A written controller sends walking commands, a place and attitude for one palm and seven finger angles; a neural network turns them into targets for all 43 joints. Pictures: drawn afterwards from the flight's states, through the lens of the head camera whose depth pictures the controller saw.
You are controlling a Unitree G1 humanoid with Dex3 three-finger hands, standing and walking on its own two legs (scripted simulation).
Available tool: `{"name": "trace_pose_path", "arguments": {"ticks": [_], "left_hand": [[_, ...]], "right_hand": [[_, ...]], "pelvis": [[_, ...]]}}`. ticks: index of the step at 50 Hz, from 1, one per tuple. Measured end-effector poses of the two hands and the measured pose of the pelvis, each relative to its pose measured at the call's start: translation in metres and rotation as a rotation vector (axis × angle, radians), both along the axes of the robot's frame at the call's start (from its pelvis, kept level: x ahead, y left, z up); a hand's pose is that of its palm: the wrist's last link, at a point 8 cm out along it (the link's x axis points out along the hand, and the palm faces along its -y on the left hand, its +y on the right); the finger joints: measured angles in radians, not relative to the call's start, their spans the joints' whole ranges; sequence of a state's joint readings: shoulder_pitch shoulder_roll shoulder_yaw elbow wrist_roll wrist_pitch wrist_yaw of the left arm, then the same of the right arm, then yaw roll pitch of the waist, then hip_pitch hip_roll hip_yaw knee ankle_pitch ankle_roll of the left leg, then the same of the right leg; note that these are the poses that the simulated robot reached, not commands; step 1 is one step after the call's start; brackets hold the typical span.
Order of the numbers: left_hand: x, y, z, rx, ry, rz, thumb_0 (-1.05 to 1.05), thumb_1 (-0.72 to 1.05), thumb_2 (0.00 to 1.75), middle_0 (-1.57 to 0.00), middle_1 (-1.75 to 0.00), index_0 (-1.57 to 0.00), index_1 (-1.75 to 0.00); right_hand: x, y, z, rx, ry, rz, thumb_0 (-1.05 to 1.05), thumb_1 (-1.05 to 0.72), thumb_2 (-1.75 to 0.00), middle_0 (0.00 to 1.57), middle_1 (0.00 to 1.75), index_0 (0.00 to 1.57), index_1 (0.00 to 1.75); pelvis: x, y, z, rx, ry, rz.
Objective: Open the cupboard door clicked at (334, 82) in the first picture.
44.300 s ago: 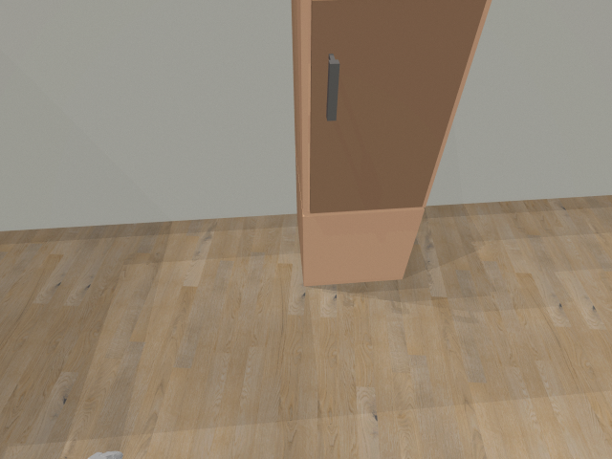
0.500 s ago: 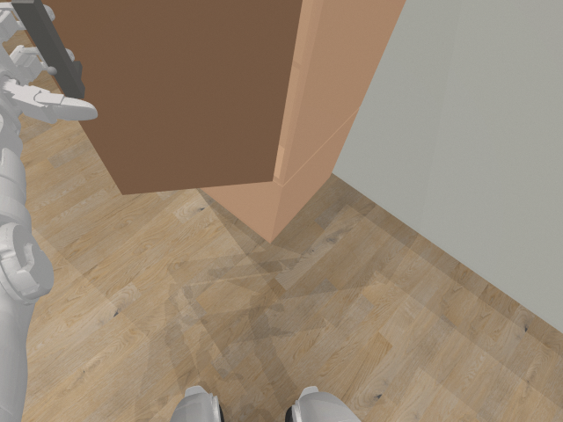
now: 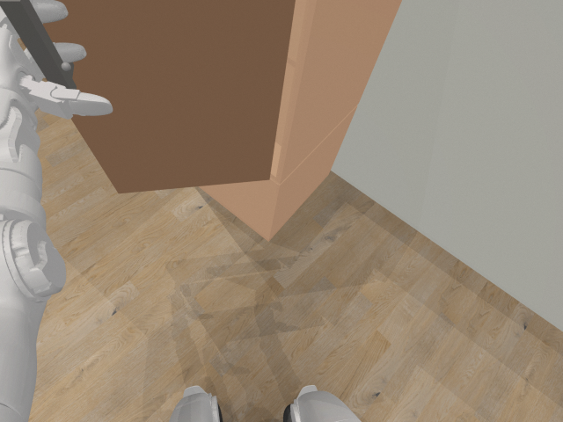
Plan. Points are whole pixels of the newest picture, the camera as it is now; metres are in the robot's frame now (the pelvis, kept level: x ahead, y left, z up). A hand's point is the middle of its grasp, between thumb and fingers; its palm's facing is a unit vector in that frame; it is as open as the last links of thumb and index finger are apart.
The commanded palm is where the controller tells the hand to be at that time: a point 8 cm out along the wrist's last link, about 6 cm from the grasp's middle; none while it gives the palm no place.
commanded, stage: slide the fingers in behind the handle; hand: left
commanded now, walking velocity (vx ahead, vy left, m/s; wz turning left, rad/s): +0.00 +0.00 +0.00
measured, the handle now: (45, 39) +0.60 +0.23 +0.13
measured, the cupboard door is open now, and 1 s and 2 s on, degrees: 48 48 68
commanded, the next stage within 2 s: close the thumb around the handle in 0.26 s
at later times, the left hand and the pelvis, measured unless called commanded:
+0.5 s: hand (66, 65) +0.56 +0.20 +0.13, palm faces +0.05 -1.00 -0.01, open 13.4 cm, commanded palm +0.54 +0.24 +0.13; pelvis +0.00 +0.00 +0.00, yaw +0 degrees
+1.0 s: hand (62, 68) +0.55 +0.20 +0.13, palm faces +0.05 -1.00 -0.01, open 5.6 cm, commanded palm +0.53 +0.24 +0.13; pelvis +0.00 +0.01 +0.00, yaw +0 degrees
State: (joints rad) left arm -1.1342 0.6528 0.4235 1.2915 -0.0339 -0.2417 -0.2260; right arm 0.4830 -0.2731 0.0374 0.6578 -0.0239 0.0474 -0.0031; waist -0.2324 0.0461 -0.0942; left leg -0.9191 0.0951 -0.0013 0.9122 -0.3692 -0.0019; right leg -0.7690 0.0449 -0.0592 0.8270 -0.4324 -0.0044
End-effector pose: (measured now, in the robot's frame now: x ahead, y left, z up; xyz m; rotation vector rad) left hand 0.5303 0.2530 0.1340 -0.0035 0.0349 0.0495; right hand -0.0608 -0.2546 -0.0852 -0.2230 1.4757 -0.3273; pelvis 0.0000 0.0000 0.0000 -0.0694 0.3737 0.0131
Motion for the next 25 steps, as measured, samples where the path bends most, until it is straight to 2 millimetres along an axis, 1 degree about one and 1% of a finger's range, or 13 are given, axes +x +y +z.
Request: {"name": "trace_pose_path", "arguments": {"ticks": [13, 21, 25], "left_hand": [[0.0, 0.0, 0.0, 0.012, 0.0, 0.0, -0.01, -0.5, 0.3, -0.3, -1.2, -0.31, -1.21], [0.002, 0.0, -0.001, 0.012, -0.002, 0.003, -0.01, -0.5, 0.31, -0.31, -1.2, -0.32, -1.22], [0.003, 0.001, -0.001, 0.014, -0.002, 0.005, -0.01, -0.43, 0.33, -0.32, -1.21, -0.33, -1.23]], "right_hand": [[0.014, 0.002, -0.004, 0.006, -0.029, 0.015, 0.0, -0.91, -0.9, 0.2, 0.3, 0.2, 0.3], [0.015, 0.001, -0.004, 0.002, -0.021, 0.026, 0.0, -0.91, -0.9, 0.2, 0.3, 0.2, 0.3], [0.013, 0.001, -0.003, -0.001, -0.017, 0.024, 0.0, -0.91, -0.9, 0.2, 0.3, 0.2, 0.3]], "pelvis": [[0.002, 0.002, 0.0, 0.002, -0.001, 0.001], [0.002, 0.003, -0.001, 0.001, 0.003, 0.007], [0.002, 0.003, -0.001, 0.0, 0.005, 0.007]]}}
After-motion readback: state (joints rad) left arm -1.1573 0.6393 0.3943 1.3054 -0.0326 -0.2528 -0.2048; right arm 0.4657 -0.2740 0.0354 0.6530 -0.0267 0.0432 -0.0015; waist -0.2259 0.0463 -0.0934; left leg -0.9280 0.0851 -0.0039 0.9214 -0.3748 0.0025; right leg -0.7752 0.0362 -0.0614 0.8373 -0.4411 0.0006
